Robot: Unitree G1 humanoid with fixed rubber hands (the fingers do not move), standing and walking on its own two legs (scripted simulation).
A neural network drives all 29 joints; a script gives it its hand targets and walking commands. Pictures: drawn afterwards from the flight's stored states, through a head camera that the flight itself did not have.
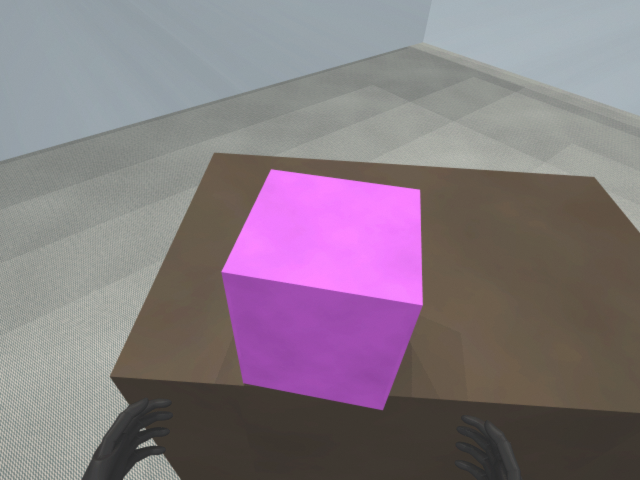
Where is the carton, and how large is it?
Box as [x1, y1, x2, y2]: [221, 169, 422, 409]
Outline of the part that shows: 271,169 221,272 243,382 382,409 422,305 419,190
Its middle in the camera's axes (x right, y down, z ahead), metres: +0.01 +0.07 +0.55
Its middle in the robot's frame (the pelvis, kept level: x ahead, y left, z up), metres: +0.39 +0.02 +0.04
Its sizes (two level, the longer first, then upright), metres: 0.210 0.200 0.250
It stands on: a pedestal, 0.70 m high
